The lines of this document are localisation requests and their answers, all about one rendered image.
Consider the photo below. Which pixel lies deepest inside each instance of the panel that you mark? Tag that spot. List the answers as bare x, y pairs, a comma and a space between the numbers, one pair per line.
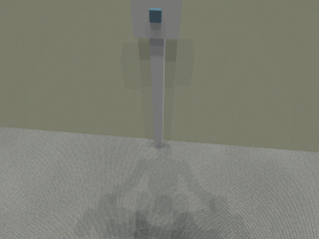
168, 28

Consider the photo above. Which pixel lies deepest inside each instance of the button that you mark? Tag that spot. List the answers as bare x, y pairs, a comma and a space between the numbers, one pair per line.
155, 15

